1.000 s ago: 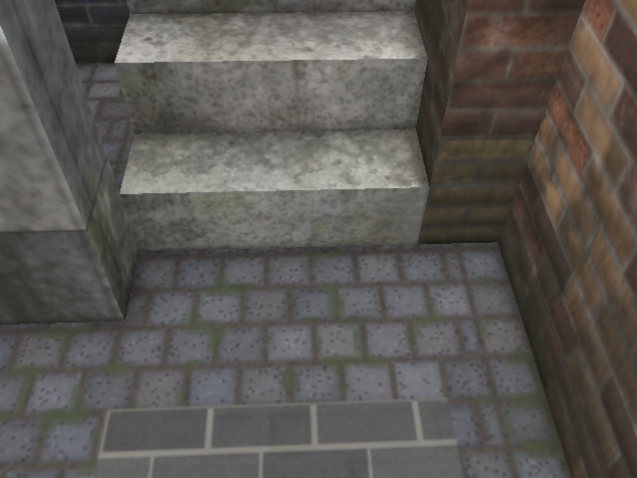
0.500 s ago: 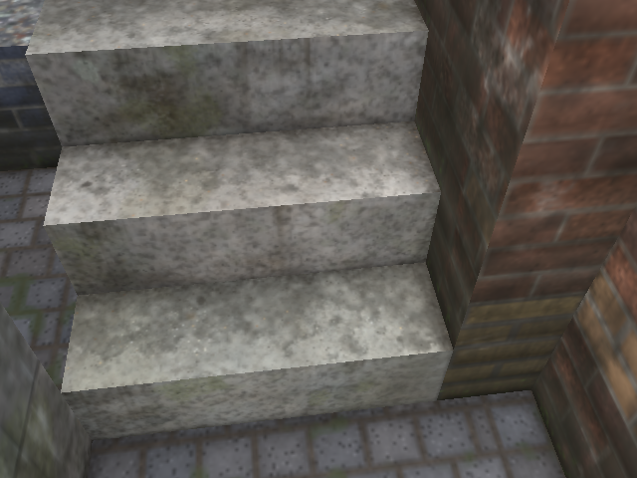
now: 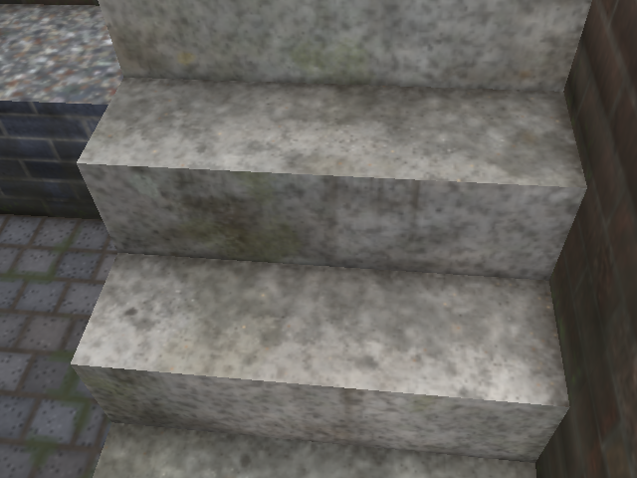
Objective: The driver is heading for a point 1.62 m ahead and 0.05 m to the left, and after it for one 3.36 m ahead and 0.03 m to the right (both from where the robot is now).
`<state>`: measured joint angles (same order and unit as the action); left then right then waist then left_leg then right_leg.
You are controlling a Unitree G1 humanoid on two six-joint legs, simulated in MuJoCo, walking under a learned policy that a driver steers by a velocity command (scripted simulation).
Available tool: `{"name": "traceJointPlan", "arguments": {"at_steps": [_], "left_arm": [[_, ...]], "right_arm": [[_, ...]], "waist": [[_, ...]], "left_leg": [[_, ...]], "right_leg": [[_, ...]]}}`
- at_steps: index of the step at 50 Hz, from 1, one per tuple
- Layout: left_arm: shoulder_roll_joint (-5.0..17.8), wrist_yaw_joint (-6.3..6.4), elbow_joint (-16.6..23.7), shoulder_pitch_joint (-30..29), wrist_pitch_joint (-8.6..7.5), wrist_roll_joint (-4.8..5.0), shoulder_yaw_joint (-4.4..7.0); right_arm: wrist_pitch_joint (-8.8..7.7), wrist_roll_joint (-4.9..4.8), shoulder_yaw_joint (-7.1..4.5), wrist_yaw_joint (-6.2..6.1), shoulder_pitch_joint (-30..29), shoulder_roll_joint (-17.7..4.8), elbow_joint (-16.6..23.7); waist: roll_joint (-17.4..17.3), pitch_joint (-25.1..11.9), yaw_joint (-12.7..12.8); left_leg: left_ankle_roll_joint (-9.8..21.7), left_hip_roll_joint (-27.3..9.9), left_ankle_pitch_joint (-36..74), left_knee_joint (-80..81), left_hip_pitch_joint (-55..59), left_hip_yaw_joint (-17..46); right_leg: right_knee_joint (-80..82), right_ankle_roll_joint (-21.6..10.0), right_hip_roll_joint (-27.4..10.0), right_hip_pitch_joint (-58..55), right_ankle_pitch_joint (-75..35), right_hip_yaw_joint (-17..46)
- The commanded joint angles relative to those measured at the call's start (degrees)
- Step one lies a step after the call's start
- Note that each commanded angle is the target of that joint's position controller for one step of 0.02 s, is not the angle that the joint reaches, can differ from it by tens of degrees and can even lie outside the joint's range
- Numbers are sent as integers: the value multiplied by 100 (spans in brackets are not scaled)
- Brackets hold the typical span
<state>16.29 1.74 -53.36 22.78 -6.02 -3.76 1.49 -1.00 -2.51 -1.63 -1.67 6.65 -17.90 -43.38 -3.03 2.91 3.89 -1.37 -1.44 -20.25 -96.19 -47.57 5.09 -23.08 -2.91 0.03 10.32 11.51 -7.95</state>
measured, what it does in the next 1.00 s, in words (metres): climbs, turning left: left foot 0.21 m higher, then right foot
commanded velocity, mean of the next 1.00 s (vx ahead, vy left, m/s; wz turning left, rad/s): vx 0.11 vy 0.00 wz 0.33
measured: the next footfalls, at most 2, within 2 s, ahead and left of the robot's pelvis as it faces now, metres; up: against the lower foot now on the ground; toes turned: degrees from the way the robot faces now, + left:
left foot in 0.30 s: +0.31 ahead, +0.19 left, +0.21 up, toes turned +12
right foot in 0.98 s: +0.36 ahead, -0.04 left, +0.21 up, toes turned +16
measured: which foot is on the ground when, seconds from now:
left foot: up 0.00-0.28, down 0.30-1.00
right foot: down 0.00-0.32, up 0.34-0.96, down 0.98-1.00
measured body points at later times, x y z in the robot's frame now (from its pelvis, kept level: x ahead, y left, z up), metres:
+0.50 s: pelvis +0.20 +0.10 +0.14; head +0.21 +0.12 +0.59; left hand +0.37 +0.38 +0.06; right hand +0.35 -0.14 +0.03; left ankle +0.26 +0.18 -0.53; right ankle +0.15 -0.06 -0.34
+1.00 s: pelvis +0.29 +0.08 +0.20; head +0.27 +0.07 +0.65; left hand +0.28 +0.34 +0.07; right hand +0.50 -0.09 +0.10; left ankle +0.27 +0.18 -0.53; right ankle +0.32 -0.05 -0.53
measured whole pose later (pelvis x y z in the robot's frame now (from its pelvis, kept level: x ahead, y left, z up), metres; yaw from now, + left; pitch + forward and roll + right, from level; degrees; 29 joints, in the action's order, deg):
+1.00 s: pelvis +0.29 +0.08 +0.20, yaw +16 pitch -3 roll +0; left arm 11.6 1.8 -51.2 17.1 2.2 -0.4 3.1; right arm 3.6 -1.1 0.0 -4.1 11.3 -8.7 -39.5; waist -0.6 -1.1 0.2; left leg 2.0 4.1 -18.9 -34.6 -13.3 4.2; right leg -31.3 1.4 -1.6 10.6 19.4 0.4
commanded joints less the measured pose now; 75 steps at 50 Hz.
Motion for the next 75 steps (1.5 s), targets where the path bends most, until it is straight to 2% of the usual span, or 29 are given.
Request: {"name": "traceJointPlan", "arguments": {"at_steps": [1,5,9,12,13,14,15,16,17,18,19,20,21,22,24,27,31,33,39,43,46,48,49,50,51,54,61,65,75], "left_arm": [[355,199,291,-88,138,-5,-18],[864,386,570,27,594,86,72],[493,448,699,122,884,268,16],[965,537,965,-163,1050,481,180],[1386,548,926,-105,1098,495,282],[1455,507,821,-208,1081,503,305],[1744,409,879,-517,898,568,355],[1666,329,1012,-700,708,680,360],[891,65,1511,-937,390,523,112],[626,-293,934,-770,92,561,167],[349,-480,926,-1240,127,552,143],[25,-404,1221,-1837,280,529,89],[-231,-308,1261,-1657,387,522,26],[-218,-234,1271,-1520,503,506,52],[-202,-171,1333,-1139,650,505,42],[-544,55,1557,-1398,700,447,-110],[-337,265,1698,-1515,718,367,-44],[-436,254,1526,-1264,824,465,-16],[-35,318,1501,-1195,965,428,199],[-333,148,1188,-813,1014,504,127],[-432,70,898,-955,934,512,140],[-504,-27,457,-716,770,328,118],[-410,-99,198,-339,655,227,141],[-334,-73,-15,-157,630,204,86],[-242,11,87,-598,641,205,132],[-3,266,-108,-500,590,257,155],[-35,182,-613,-127,540,354,259],[-84,236,-710,-110,624,419,270],[9,243,-766,-102,696,378,303]], "right_arm": [[277,30,78,-96,-362,396,555],[385,-4,34,-345,252,183,896],[230,-40,183,-214,-1096,594,1813],[28,159,421,192,-1509,838,2233],[62,94,407,242,-1161,941,2270],[137,100,245,285,-427,504,1945],[-28,243,109,305,813,217,1580],[-23,377,-140,210,2015,-210,1151],[41,486,-514,51,2462,-1684,927],[46,866,-475,-131,2017,-1614,994],[-12,721,-368,-72,2241,-1216,705],[-68,319,-262,62,1742,-736,444],[-14,106,-147,86,1228,-23,333],[14,213,-53,58,572,485,293],[16,245,65,-59,133,800,359],[133,272,81,-269,523,590,391],[287,484,215,-498,923,614,532],[372,590,254,-569,926,558,630],[234,371,191,-684,986,402,989],[360,357,183,-560,144,521,1098],[486,294,13,-387,1055,271,673],[537,59,18,-265,1352,467,413],[534,-42,-38,-154,1597,398,168],[448,144,-21,-96,1923,626,6],[471,139,-31,-147,2026,740,-101],[400,92,6,-104,844,691,-236],[243,56,-155,-84,1230,491,-678],[322,196,-185,-126,1528,607,-887],[396,166,-251,-181,1840,479,-1088]], "waist": [[740,-184,-194],[313,-96,-439],[1208,346,-293],[1130,-47,-463],[1776,-693,-824],[1427,-1117,-913],[1731,-1837,-1434],[1076,-2055,-1963],[-2112,-3054,-1532],[-905,-3658,-1243],[-374,-3344,-1406],[-425,-2010,-1098],[-70,-918,-796],[-121,-378,-491],[-259,-80,-277],[430,134,-508],[178,-127,-773],[-290,-418,-656],[-250,-470,-681],[-660,-526,-91],[-1245,-387,-674],[-421,-183,-789],[213,-311,-789],[1199,-208,-921],[1526,79,-1026],[408,673,-522],[563,-194,-396],[410,-270,-512],[342,-91,-515]], "left_leg": [[-213,-11,-138,-2537,-1557,-428],[-535,-70,-385,-3654,-2823,-98],[-476,-228,-48,-2229,-3451,-922],[-102,-254,275,927,-1251,-1613],[226,-8,-896,1162,124,-1492],[504,602,-1648,1421,738,-2014],[980,838,-1083,2230,1812,-1511],[1406,774,-212,3882,3140,39],[2688,-987,1830,6167,4890,4467],[2664,-1540,2168,7123,4930,6268],[1923,-1385,1228,7142,4645,5638],[1567,-823,1208,6869,3691,4412],[1294,-355,217,6180,2871,2684],[1199,-72,-676,5935,1928,2134],[1251,36,-487,5918,1361,1682],[1117,-162,306,6376,1548,1418],[1306,-427,1720,6510,2423,1304],[1528,-589,3036,6463,2577,1338],[1558,-910,3426,6454,3874,1456],[1225,-542,2592,7128,3300,850],[1344,-983,3643,7554,3940,1431],[1072,-652,3715,6909,4453,985],[726,-148,1969,6328,4014,722],[287,482,-351,6145,3089,484],[1,264,-128,6764,3225,84],[14,172,1213,7929,3061,24],[20,-17,1644,8270,3306,-25],[-90,-86,1690,8245,3444,-44],[-76,-88,2020,8310,3512,-152]], "right_leg": [[560,-862,-2008,-219,-4660,425],[631,-604,-2342,-615,-2239,364],[887,-185,-1708,-793,-1208,-567],[1425,-404,-1542,-47,-3031,-773],[1245,-611,-2016,-373,-6255,-602],[535,-709,-1943,-1052,-9016,-848],[-779,-766,-2005,-1331,-11361,-662],[-2286,-430,-1666,-328,-9860,-285],[-5264,310,213,1718,-426,303],[-7925,370,798,1971,1290,2220],[-8550,244,632,2527,1185,2394],[-8459,306,323,2782,1341,1883],[-8389,386,134,3181,1718,1620],[-8608,368,116,3116,1693,1384],[-9496,374,302,3147,1188,1056],[-9533,474,410,3810,660,1282],[-8973,862,572,4396,-70,1499],[-10036,1010,919,4127,-337,1611],[-9311,1288,988,4118,141,2194],[-4179,1131,-23,1735,366,1053],[-1672,591,-312,828,1217,766],[544,301,-188,520,-67,719],[774,60,-375,-236,-797,1235],[79,-251,-933,-708,-2708,1792],[324,-592,-1082,192,-866,1846],[1032,-120,-479,31,680,1515],[934,-135,-601,-1437,-1120,1502],[831,-138,-638,-1406,-1573,1511],[671,-75,-533,-1232,-2181,1429]]}}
